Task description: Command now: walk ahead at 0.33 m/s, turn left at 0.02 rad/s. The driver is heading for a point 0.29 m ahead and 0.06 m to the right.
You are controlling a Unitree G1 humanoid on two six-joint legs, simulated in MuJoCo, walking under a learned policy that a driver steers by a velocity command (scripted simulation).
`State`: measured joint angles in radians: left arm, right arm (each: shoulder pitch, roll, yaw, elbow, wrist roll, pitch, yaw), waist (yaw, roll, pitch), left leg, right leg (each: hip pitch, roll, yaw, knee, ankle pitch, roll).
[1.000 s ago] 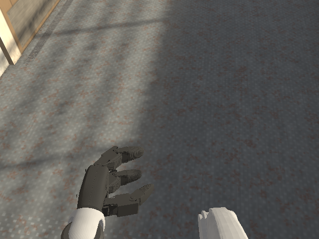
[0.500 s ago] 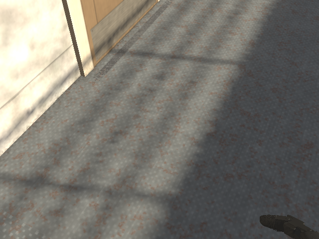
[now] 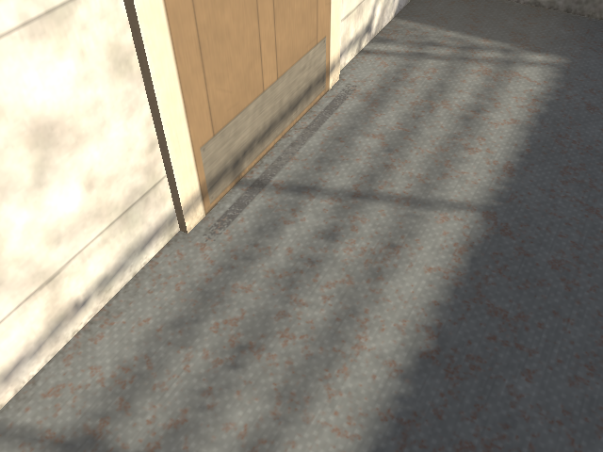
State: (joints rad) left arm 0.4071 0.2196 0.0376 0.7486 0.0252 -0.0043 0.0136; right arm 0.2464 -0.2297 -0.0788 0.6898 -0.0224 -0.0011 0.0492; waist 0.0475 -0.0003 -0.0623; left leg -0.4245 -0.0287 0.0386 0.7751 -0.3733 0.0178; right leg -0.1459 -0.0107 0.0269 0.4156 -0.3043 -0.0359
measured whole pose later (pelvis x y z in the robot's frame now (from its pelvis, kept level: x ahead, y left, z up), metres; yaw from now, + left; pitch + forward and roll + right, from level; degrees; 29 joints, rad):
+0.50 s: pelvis +0.18 -0.02 -0.02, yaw -1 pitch +1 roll +2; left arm 0.16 0.17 0.01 0.70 0.03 -0.05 0.01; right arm 0.36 -0.21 -0.01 0.83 -0.01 -0.04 0.00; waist -0.04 -0.01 0.00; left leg -0.14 -0.04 0.03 0.59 -0.44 0.03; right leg -0.42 -0.01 -0.04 0.59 -0.17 -0.05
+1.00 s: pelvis +0.24 -0.02 +0.00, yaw -1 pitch +0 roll +0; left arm 0.31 0.17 0.02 0.94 0.01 -0.02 0.04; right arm 0.26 -0.18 -0.01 0.98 -0.01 -0.02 -0.04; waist 0.03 0.00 0.00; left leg -0.15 -0.02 0.01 0.41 -0.25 0.02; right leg -0.21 0.02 -0.04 0.39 -0.17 -0.03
